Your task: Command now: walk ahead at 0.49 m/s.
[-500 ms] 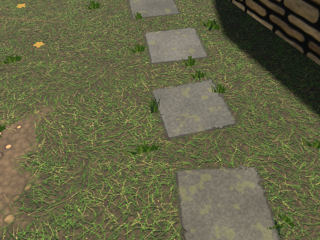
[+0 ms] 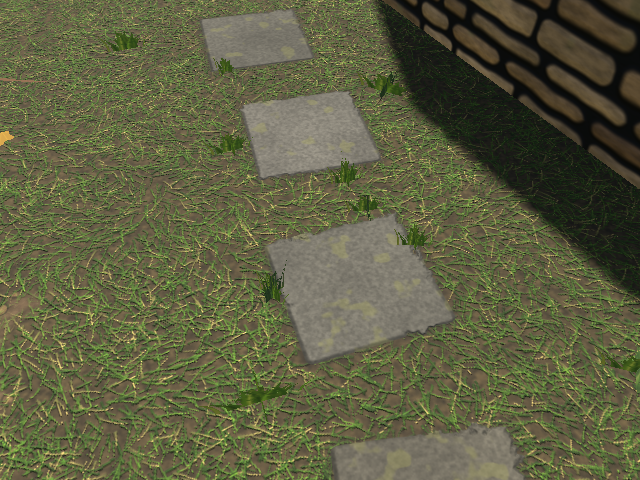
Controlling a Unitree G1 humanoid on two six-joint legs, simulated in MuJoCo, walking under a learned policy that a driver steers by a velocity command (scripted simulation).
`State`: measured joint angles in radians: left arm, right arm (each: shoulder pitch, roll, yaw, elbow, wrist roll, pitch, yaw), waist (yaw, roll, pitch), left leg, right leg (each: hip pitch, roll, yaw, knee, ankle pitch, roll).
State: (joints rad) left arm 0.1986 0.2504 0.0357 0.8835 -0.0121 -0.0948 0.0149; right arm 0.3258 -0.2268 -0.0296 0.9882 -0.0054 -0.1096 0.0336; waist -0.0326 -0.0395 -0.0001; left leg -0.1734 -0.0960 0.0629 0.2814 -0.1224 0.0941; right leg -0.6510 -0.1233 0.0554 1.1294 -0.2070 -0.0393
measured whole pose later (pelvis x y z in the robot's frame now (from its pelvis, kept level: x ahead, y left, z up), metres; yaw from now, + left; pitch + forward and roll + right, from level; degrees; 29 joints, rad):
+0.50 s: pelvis +0.27 -0.08 +0.00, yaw +1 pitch +1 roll +0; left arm 0.29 0.23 0.04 0.91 0.00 -0.11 -0.03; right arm 0.23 -0.28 -0.04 0.93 0.02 -0.09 0.00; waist 0.02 0.04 0.00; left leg -0.59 0.10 -0.03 1.11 -0.24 0.05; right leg -0.21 0.04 -0.06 0.33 -0.15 -0.07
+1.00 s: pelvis +0.55 -0.01 -0.01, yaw +1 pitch +2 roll +0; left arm 0.29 0.26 0.05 0.95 -0.02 -0.10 0.00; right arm 0.18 -0.24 -0.05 0.90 0.00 -0.10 0.03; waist 0.00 -0.03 0.02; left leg -0.33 -0.04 0.06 0.45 -0.15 0.07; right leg -0.44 -0.06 0.02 1.19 -0.35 -0.05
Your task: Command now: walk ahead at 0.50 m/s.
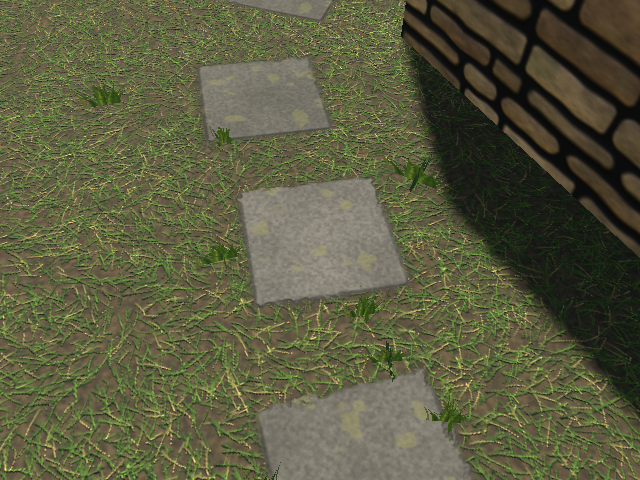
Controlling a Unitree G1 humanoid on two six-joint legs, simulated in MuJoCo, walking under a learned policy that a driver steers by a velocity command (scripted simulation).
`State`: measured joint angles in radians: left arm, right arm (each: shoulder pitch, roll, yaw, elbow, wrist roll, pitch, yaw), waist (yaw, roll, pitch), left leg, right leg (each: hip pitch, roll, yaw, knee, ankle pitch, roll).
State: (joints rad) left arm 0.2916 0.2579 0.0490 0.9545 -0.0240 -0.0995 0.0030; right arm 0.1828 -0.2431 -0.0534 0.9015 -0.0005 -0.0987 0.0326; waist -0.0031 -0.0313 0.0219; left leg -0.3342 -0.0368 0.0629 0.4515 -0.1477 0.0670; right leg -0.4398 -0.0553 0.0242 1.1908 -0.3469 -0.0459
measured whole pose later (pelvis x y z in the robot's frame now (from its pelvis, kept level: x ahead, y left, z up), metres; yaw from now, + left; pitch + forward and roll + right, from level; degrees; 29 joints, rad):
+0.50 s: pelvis +0.28 -0.06 -0.01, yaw +0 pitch +2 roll +1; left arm 0.08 0.24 0.06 0.85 -0.01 -0.10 -0.03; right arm 0.35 -0.25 -0.05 1.01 0.03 -0.08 0.00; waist -0.03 0.01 0.03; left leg -0.25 0.01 -0.03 1.05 -0.46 0.04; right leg -0.44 0.00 -0.06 0.55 -0.15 -0.06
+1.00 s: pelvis +0.55 -0.01 -0.02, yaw -2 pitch +2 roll -1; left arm 0.40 0.25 0.06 1.02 -0.01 -0.06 0.01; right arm 0.01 -0.23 -0.06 0.85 0.01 -0.11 0.03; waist 0.06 -0.01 0.02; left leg -0.49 0.03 0.03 0.55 -0.10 0.05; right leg -0.06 -0.01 0.01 0.62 -0.49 -0.01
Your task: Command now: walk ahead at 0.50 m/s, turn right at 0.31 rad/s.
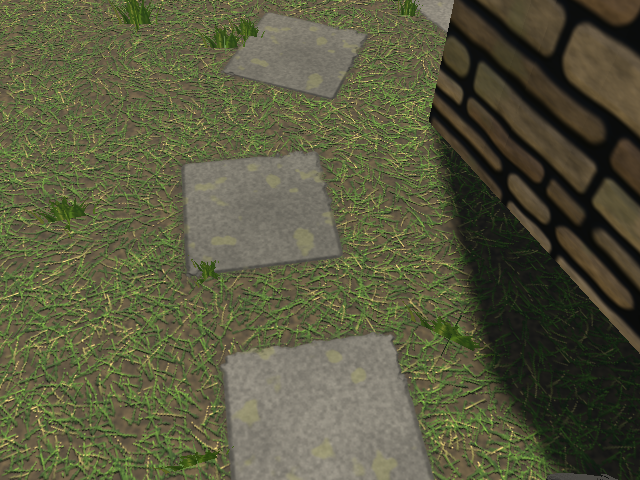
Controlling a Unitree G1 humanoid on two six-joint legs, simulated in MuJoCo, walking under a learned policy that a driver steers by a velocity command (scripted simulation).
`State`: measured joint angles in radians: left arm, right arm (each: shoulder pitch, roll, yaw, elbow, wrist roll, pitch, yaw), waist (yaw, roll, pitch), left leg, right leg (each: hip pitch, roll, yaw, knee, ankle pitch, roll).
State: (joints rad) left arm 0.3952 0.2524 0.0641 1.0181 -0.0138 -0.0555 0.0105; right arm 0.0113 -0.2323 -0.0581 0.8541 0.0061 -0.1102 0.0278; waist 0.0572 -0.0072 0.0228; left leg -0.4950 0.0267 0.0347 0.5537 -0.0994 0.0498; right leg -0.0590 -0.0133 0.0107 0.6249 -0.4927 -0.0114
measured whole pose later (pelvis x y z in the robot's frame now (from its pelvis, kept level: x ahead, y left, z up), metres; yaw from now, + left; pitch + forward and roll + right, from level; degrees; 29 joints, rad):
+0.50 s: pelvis +0.26 -0.03 +0.00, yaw -8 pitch +2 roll +2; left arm 0.00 0.21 0.06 0.82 -0.02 -0.07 -0.03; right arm 0.40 -0.23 -0.07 1.06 0.03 -0.07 -0.01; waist -0.07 -0.02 0.03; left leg 0.08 0.04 0.18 0.32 -0.42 -0.04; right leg -0.51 -0.06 -0.03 0.53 -0.10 -0.07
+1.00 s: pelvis +0.51 -0.04 +0.01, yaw +8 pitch +1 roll -2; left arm 0.32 0.25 0.08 0.97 -0.01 -0.08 0.02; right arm 0.05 -0.24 -0.07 0.84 0.02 -0.02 0.06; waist 0.06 0.03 0.02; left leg -0.63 0.10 0.04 0.69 -0.07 0.06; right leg 0.10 -0.06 -0.32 0.27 -0.36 0.06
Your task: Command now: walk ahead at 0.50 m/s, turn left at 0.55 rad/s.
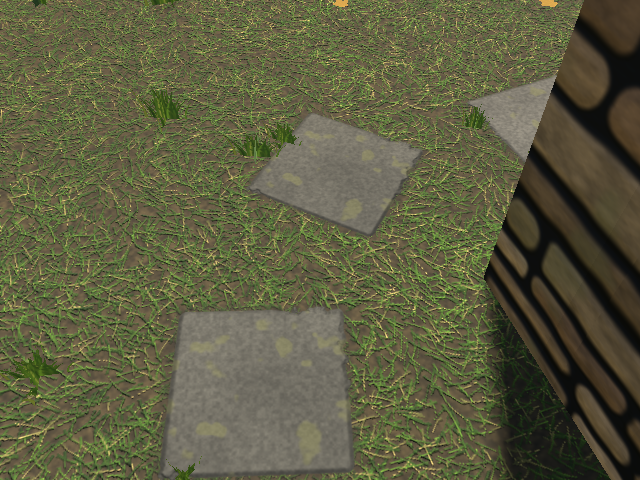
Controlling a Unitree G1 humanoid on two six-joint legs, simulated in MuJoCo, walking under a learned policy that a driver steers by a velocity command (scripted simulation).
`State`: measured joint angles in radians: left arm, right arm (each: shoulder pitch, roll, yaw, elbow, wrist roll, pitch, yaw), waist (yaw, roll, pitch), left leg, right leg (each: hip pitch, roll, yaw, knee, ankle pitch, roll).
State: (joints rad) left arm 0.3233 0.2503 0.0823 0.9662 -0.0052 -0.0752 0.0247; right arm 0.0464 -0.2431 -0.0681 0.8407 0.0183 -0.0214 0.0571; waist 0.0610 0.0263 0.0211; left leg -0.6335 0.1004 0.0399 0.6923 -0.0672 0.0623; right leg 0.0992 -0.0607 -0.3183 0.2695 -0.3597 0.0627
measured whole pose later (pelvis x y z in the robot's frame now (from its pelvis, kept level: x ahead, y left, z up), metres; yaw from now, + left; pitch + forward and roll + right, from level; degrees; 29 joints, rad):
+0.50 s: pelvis +0.28 +0.05 +0.01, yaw +7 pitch +2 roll +1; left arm 0.09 0.26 0.06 0.86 -0.02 -0.08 -0.03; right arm 0.28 -0.25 -0.06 0.87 -0.01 -0.08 0.00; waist -0.05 -0.05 0.01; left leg 0.05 -0.09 0.02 0.20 -0.27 0.08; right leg -0.67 -0.09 0.00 0.60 0.14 -0.02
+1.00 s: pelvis +0.58 +0.05 +0.01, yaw -9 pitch +2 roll +0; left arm 0.36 0.27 0.07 0.79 -0.02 -0.06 0.01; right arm 0.04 -0.27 -0.05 0.70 -0.01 -0.08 0.01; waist 0.06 0.01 0.03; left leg -0.61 0.03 -0.14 0.61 0.03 -0.05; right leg -0.14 0.09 0.15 0.38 -0.26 -0.06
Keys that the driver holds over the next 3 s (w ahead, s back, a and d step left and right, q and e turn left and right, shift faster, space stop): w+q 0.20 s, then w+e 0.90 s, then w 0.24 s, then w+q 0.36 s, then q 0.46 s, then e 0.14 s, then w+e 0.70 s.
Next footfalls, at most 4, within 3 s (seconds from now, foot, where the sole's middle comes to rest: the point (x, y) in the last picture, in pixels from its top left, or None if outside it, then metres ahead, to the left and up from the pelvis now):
0.06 left None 0.20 0.12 -0.77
0.62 right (368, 446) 0.56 -0.04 -0.77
1.10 left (286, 329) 0.82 0.16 -0.77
1.54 right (413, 286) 0.97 -0.15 -0.77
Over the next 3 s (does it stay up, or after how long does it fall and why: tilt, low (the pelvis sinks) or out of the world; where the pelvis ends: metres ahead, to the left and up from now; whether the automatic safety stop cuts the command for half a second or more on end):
stays up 1.34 0.02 0.01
